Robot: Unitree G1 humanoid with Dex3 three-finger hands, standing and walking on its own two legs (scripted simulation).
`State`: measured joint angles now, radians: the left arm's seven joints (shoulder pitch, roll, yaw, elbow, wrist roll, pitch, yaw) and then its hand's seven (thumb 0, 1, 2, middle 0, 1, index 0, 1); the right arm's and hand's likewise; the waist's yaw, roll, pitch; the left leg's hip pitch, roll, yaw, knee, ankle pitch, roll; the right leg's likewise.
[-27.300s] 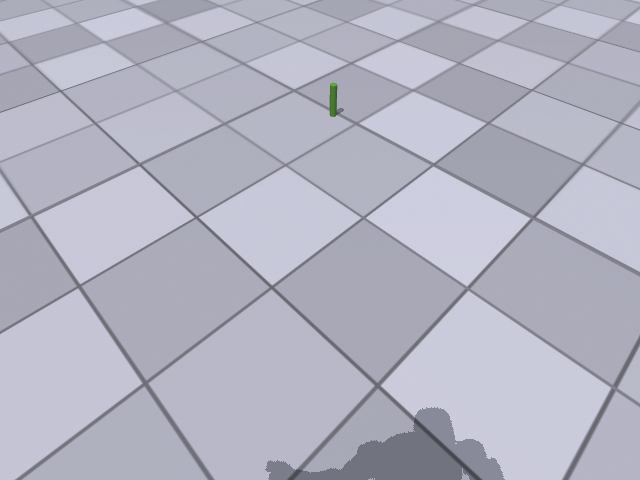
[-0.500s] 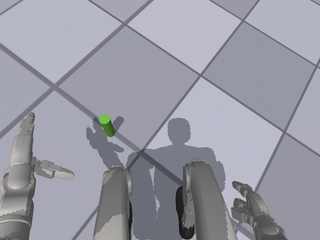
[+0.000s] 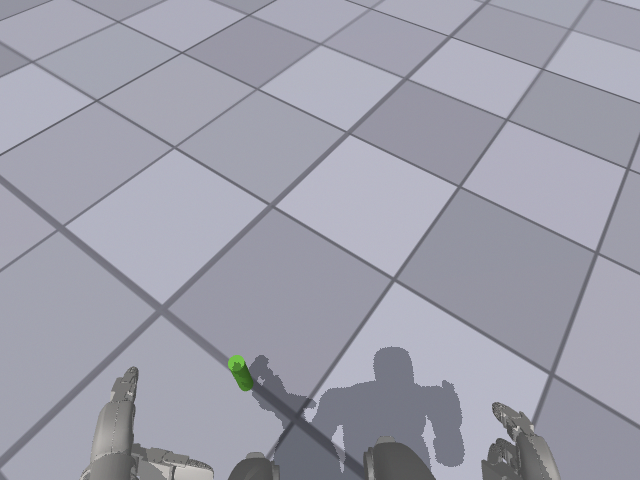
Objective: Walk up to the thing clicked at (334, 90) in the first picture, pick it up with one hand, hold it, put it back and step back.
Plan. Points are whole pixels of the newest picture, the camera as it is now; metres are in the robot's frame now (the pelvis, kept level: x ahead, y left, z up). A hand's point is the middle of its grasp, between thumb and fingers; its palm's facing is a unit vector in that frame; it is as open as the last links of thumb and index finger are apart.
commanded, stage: home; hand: left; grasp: from the side
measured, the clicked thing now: (241, 374) +0.43 +0.19 -0.59
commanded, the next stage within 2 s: stand in 1.84 s
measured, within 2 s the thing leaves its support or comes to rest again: neither
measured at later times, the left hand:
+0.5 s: hand (146, 473) +0.17 +0.20 -0.02, palm faces +0.12 -0.95 -0.30, open 17.6 cm
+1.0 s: hand (150, 462) +0.18 +0.19 -0.02, palm faces +0.11 -0.95 -0.30, open 17.7 cm
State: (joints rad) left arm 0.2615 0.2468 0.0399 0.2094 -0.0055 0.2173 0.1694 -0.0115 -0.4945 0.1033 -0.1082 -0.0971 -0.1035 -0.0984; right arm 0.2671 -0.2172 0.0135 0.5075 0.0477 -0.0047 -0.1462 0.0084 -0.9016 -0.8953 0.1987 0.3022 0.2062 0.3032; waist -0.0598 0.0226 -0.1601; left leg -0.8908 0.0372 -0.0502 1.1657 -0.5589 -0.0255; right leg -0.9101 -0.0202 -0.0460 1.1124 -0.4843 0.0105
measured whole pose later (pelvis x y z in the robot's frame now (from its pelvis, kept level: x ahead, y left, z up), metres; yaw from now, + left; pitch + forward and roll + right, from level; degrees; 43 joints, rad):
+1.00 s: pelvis +0.01 +0.01 +0.04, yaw +0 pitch +7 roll -2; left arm 0.46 0.20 -0.01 0.02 0.00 0.27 0.15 -0.01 -0.59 0.02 -0.05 -0.04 -0.05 -0.04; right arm 0.28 -0.20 0.02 0.52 0.01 -0.13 -0.17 0.01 -0.90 -0.89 0.20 0.30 0.21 0.30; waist -0.03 0.03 -0.11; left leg -0.59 0.03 -0.04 0.96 -0.49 -0.01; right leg -0.61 -0.02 -0.04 0.90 -0.42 0.02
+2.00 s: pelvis +0.01 +0.01 +0.04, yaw +0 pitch +7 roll -2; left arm 0.46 0.20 -0.01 0.01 0.00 0.26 0.14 -0.01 -0.55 0.05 -0.06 -0.06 -0.06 -0.06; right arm 0.28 -0.20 0.03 0.53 0.00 -0.15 -0.17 0.01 -0.90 -0.89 0.20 0.30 0.21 0.30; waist -0.02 0.03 -0.10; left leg -0.59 0.03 -0.04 0.96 -0.49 -0.01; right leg -0.61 -0.02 -0.04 0.89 -0.41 0.03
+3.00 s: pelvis +0.00 +0.01 +0.09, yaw +1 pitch -4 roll +0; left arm 0.19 0.31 0.01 1.05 0.03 0.00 0.02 0.00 0.90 0.90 -0.21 -0.30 -0.20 -0.30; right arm 0.18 -0.29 -0.02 1.06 -0.03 -0.01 -0.01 0.01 -0.91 -0.89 0.20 0.30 0.21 0.30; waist 0.01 0.01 0.06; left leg -0.15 -0.01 -0.01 0.47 -0.25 0.00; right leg -0.19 -0.06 -0.02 0.47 -0.21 0.04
